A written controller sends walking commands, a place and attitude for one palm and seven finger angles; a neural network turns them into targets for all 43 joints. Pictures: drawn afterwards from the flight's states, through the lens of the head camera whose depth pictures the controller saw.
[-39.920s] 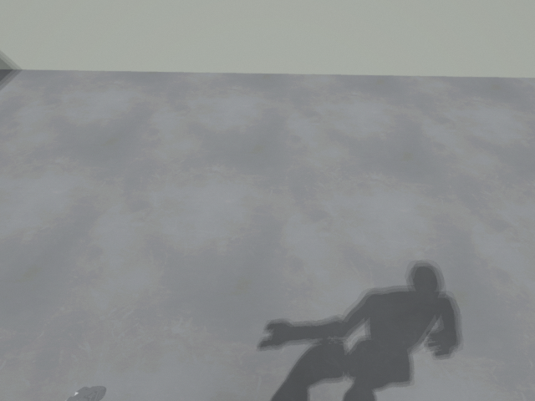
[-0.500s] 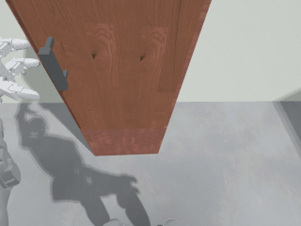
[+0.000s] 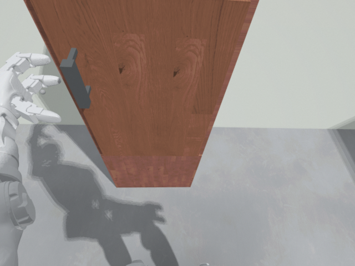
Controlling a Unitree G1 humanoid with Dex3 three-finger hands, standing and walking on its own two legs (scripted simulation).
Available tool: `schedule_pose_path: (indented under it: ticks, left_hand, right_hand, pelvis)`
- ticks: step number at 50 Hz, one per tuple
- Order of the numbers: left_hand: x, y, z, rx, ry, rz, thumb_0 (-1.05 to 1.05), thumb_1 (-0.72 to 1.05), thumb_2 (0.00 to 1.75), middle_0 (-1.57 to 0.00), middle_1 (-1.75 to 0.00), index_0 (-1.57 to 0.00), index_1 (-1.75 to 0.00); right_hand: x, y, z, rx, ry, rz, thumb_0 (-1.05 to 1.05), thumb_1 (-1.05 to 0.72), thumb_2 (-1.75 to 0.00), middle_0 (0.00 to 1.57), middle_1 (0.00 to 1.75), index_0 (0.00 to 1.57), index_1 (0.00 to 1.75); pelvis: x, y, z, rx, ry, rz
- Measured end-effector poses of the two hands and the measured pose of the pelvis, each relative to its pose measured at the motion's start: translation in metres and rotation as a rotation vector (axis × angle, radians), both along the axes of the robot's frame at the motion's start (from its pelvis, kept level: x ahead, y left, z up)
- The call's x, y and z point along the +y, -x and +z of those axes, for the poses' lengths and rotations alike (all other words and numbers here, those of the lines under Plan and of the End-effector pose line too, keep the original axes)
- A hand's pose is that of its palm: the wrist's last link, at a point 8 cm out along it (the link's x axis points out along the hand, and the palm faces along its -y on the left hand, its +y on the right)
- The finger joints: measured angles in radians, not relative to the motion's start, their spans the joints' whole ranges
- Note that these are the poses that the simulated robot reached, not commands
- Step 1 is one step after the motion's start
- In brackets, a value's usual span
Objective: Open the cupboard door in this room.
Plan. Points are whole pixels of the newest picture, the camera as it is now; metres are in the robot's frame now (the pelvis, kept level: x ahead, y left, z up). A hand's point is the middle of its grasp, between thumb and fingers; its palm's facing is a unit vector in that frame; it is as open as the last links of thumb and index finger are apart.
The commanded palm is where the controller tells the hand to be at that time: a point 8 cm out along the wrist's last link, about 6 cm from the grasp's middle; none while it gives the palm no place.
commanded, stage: move the hooked fingers beside the handle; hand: left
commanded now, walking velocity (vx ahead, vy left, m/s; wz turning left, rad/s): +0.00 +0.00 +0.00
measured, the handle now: (79, 79) +0.50 +0.21 +0.12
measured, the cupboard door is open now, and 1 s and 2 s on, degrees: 0 0 0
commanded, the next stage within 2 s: slide the fingers in behind the handle in 0.12 s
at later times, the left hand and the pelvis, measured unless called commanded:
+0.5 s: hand (52, 91) +0.46 +0.25 +0.12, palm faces +0.00 -1.00 +0.00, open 13.9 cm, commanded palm +0.44 +0.30 +0.12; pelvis -0.01 +0.00 +0.00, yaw +0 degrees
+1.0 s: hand (55, 93) +0.45 +0.24 +0.12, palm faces +0.04 -1.00 +0.01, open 14.4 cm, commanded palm +0.44 +0.26 +0.12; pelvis +0.00 +0.00 +0.00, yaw +2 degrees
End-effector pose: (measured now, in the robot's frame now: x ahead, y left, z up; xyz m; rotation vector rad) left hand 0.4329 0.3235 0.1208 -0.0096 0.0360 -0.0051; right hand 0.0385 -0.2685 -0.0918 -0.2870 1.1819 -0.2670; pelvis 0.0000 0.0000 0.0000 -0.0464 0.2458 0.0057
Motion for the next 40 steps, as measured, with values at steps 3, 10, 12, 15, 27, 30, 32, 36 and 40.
schedule_pose_path:
  ticks: [3,10,12,15,27,30,32,36,40]
  left_hand:
    - [0.003,0.002,-0.001,0.003,0.0,0.009,-0.01,-0.5,0.3,-0.3,-1.2,-0.3,-1.2]
    - [0.008,0.005,0.001,-0.005,-0.013,0.005,-0.01,-0.5,0.3,-0.3,-1.2,-0.3,-1.2]
    - [0.006,0.004,0.002,-0.011,-0.016,-0.004,-0.01,-0.5,0.3,-0.3,-1.2,-0.3,-1.2]
    - [0.0,0.001,0.003,-0.011,-0.016,-0.021,-0.01,-0.5,0.3,-0.3,-1.2,-0.3,-1.2]
    - [-0.017,-0.003,-0.001,-0.009,-0.007,0.008,-0.01,-0.5,0.3,-0.31,-1.21,-0.3,-1.21]
    - [-0.018,-0.002,-0.001,-0.008,-0.007,0.011,-0.01,-0.5,0.3,-0.3,-1.21,-0.29,-1.21]
    - [-0.019,-0.001,-0.001,-0.008,-0.008,0.012,-0.01,-0.5,0.3,-0.3,-1.2,-0.28,-1.21]
    - [-0.021,0.001,-0.001,-0.011,-0.004,0.017,-0.01,-0.5,0.3,-0.3,-1.2,-0.26,-1.2]
    - [-0.022,0.001,-0.001,-0.012,-0.005,0.023,-0.01,-0.5,0.3,-0.29,-1.2,-0.25,-1.2]
  right_hand:
    - [-0.001,0.001,0.0,-0.003,0.003,0.0,0.01,-0.9,-0.9,0.2,0.3,0.2,0.3]
    - [-0.006,0.013,0.0,0.027,0.02,-0.005,0.01,-0.9,-0.9,0.2,0.3,0.2,0.3]
    - [-0.007,0.017,-0.001,0.04,0.025,-0.007,0.01,-0.9,-0.9,0.2,0.3,0.2,0.3]
    - [-0.008,0.023,-0.001,0.059,0.027,-0.009,0.01,-0.9,-0.9,0.2,0.3,0.2,0.3]
    - [-0.003,0.028,-0.003,0.048,-0.001,-0.027,0.01,-0.9,-0.9,0.2,0.3,0.2,0.3]
    - [-0.002,0.026,-0.004,0.041,-0.007,-0.025,0.01,-0.9,-0.9,0.2,0.3,0.2,0.3]
    - [-0.001,0.024,-0.005,0.038,-0.01,-0.02,0.01,-0.9,-0.9,0.2,0.3,0.2,0.3]
    - [-0.001,0.019,-0.006,0.031,-0.014,-0.009,0.01,-0.9,-0.9,0.2,0.3,0.2,0.3]
    - [-0.001,0.013,-0.007,0.025,-0.013,0.007,0.01,-0.9,-0.9,0.2,0.3,0.2,0.3]
  pelvis:
    - [-0.001,0.002,0.0,-0.001,0.0,0.0]
    - [-0.002,0.005,-0.002,0.003,0.003,0.005]
    - [-0.002,0.006,-0.002,0.004,0.004,0.008]
    - [-0.002,0.007,-0.002,0.006,0.004,0.011]
    - [-0.003,0.006,-0.001,-0.001,-0.001,0.001]
    - [-0.003,0.006,-0.001,-0.003,-0.001,0.002]
    - [-0.003,0.006,-0.001,-0.004,-0.001,0.004]
    - [-0.003,0.005,-0.001,-0.007,-0.001,0.008]
    - [-0.003,0.005,-0.001,-0.006,-0.001,0.016]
